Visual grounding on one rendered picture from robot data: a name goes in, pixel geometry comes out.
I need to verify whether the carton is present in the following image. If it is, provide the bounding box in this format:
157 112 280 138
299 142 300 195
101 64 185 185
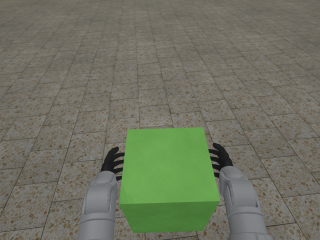
119 127 220 233

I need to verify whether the robot right forearm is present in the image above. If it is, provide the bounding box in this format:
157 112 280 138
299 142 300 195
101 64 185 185
219 166 273 240

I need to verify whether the robot left forearm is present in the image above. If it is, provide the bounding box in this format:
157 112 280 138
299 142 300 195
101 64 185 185
77 171 118 240

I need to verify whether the robot left hand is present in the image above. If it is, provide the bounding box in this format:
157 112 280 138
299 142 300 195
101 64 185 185
100 146 125 181

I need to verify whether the robot right hand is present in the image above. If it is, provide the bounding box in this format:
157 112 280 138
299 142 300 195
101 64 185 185
208 143 233 178

